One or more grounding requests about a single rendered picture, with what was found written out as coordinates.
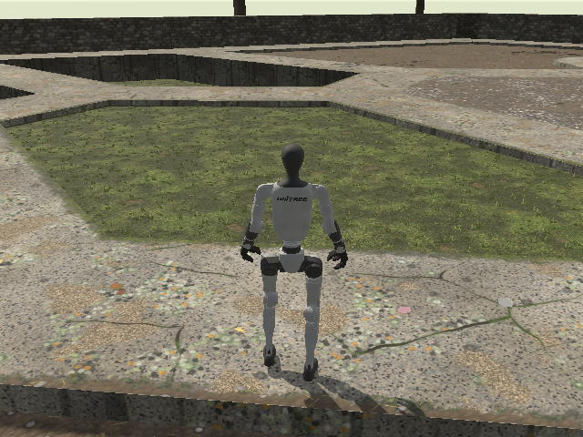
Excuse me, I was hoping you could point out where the right robot foot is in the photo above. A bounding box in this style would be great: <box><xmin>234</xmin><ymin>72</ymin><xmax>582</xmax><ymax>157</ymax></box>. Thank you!
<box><xmin>303</xmin><ymin>357</ymin><xmax>318</xmax><ymax>381</ymax></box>

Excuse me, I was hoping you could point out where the robot right upper arm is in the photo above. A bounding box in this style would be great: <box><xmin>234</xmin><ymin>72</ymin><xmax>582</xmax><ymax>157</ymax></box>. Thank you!
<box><xmin>312</xmin><ymin>184</ymin><xmax>337</xmax><ymax>234</ymax></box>

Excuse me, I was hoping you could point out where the right robot thigh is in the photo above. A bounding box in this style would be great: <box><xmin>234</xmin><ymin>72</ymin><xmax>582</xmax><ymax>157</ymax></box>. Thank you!
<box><xmin>303</xmin><ymin>255</ymin><xmax>322</xmax><ymax>322</ymax></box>

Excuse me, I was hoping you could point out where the robot left hand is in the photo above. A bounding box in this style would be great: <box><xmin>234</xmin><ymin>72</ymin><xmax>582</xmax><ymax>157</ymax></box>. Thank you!
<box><xmin>240</xmin><ymin>245</ymin><xmax>261</xmax><ymax>262</ymax></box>

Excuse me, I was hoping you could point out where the robot left upper arm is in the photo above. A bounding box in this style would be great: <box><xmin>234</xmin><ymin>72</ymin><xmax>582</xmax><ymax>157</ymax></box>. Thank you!
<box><xmin>249</xmin><ymin>183</ymin><xmax>273</xmax><ymax>233</ymax></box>

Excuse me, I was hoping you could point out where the robot right forearm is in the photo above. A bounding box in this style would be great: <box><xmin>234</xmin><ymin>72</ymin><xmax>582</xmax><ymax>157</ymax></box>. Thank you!
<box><xmin>328</xmin><ymin>220</ymin><xmax>346</xmax><ymax>253</ymax></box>

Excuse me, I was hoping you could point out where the robot right hand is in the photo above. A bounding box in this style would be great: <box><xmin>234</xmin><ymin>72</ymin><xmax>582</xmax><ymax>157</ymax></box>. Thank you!
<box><xmin>327</xmin><ymin>250</ymin><xmax>348</xmax><ymax>269</ymax></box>

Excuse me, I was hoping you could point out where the robot left forearm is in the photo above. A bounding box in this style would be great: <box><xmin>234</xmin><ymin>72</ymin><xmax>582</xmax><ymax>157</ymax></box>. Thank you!
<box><xmin>242</xmin><ymin>219</ymin><xmax>259</xmax><ymax>249</ymax></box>

